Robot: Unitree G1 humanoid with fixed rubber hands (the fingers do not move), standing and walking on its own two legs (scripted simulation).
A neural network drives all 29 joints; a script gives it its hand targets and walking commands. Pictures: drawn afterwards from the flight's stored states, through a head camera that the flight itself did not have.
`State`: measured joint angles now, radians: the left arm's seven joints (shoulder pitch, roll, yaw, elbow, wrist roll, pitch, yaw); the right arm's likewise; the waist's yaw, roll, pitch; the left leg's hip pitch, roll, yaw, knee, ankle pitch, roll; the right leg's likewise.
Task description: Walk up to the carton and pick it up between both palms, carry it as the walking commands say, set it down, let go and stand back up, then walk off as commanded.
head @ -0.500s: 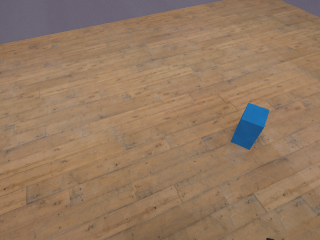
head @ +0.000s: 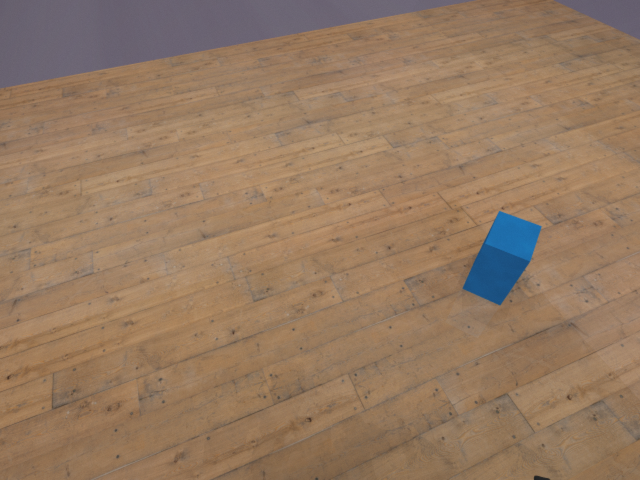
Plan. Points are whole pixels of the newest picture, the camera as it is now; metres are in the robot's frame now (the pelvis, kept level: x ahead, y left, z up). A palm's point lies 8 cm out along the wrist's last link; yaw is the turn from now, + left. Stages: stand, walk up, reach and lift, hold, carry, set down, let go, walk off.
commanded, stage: walk up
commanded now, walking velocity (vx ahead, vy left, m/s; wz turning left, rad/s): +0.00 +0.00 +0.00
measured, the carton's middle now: (499, 259) +0.90 -0.61 -0.65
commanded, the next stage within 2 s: none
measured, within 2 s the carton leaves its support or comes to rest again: neither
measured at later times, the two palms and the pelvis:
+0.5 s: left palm (269, 429) +0.21 +0.10 -0.15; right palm out of the picture -0.06 -0.35 -0.18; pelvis +0.06 -0.11 -0.03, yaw -16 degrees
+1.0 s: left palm (315, 365) +0.32 +0.04 -0.18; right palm (609, 339) +0.34 -0.45 -0.13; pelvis +0.29 -0.19 -0.03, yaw -27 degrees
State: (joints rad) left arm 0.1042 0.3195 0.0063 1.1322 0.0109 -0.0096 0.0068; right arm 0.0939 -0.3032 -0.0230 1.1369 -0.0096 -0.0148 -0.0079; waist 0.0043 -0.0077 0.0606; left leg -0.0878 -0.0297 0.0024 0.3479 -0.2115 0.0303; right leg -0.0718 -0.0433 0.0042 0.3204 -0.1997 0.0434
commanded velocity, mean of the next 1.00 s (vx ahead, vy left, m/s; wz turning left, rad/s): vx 0.43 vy -0.05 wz -0.42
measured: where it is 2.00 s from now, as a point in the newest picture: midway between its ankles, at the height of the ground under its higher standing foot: (433, 403)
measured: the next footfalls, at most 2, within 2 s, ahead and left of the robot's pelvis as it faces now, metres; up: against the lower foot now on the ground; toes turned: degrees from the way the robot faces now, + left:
right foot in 0.48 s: +0.12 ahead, -0.28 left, +0.00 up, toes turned -23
left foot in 0.90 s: +0.44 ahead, -0.16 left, +0.00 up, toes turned -16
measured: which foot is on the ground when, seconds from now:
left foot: down 0.00-0.48, up 0.50-0.88, down 0.90-1.00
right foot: down 0.00-0.12, up 0.14-0.46, down 0.48-0.92, up 0.94-1.00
